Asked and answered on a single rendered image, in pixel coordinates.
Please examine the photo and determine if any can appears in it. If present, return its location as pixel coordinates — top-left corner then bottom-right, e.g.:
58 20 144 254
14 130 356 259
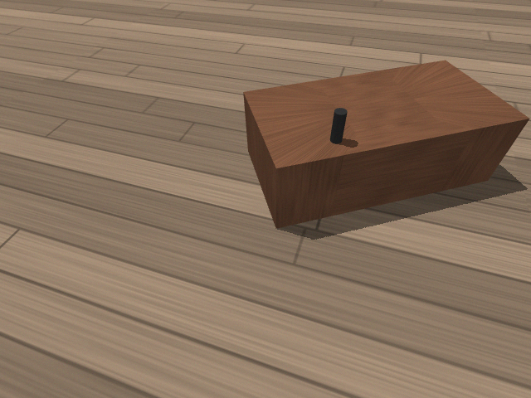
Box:
330 108 348 144

